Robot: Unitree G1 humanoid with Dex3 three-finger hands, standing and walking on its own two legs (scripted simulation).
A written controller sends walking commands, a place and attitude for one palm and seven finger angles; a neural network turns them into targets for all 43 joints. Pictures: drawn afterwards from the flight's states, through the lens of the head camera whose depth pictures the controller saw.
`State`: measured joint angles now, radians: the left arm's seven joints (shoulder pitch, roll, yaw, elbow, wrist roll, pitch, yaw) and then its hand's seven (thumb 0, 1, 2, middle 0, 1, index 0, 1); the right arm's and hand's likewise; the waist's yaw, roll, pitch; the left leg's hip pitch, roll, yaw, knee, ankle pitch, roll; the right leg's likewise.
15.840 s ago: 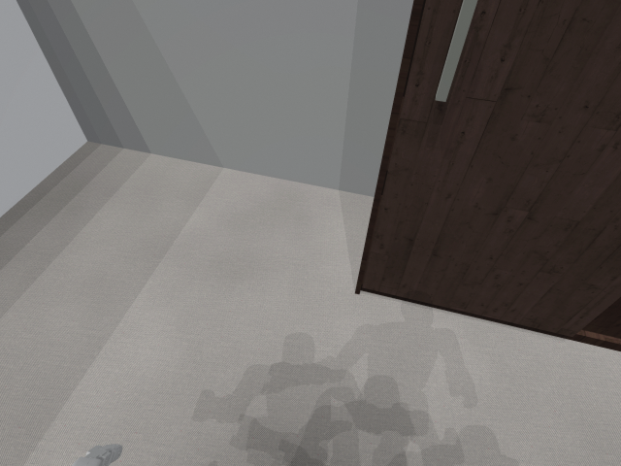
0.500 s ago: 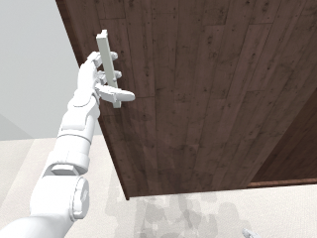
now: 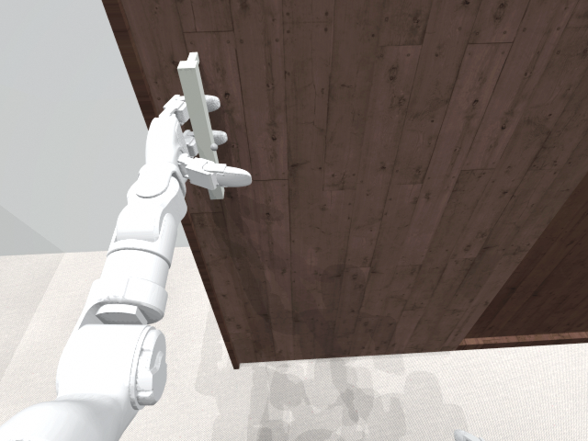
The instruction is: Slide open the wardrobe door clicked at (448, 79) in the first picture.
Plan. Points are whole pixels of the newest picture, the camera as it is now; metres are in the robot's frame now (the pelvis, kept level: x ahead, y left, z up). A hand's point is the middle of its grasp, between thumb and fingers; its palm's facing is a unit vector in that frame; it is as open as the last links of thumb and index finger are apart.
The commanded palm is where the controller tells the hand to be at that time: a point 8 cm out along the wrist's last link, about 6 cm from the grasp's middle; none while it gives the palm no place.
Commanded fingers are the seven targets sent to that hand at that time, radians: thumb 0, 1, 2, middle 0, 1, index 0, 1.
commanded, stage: slide the fingers in behind the handle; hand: left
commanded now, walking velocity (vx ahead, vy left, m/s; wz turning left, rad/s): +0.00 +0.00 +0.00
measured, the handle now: (206, 132) +0.49 +0.15 +0.19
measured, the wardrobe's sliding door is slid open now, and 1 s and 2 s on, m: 0.00 0.00 0.00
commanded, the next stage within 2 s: grip the handle and tug to test in 0.36 s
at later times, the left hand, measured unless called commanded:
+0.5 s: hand (214, 146) +0.44 +0.13 +0.20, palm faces +0.08 -1.00 +0.03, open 14.0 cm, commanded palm +0.41 +0.18 +0.20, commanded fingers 0.00 -0.36 0.36 -0.31 -1.22 -0.31 -1.22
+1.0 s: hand (213, 146) +0.44 +0.13 +0.20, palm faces +0.08 -1.00 +0.04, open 7.8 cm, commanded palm +0.41 +0.18 +0.20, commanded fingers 0.00 0.81 0.86 -0.44 -1.39 -0.44 -1.39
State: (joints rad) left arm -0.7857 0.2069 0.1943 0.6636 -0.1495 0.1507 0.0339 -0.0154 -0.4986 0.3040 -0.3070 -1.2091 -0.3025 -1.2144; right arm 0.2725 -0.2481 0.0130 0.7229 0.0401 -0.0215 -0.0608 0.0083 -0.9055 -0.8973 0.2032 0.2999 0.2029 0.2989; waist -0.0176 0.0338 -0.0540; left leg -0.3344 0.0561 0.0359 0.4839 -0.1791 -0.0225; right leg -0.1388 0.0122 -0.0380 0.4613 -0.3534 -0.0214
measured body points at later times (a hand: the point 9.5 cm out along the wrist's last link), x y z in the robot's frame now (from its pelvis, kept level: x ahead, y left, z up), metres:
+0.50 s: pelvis +0.00 +0.01 +0.00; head -0.01 +0.00 +0.45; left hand +0.43 +0.18 +0.20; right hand +0.11 -0.24 -0.12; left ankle +0.04 +0.14 -0.74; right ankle -0.07 -0.10 -0.74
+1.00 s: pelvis -0.01 +0.01 +0.00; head -0.01 +0.00 +0.45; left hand +0.43 +0.18 +0.20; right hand +0.11 -0.24 -0.11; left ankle +0.04 +0.14 -0.74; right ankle -0.07 -0.10 -0.74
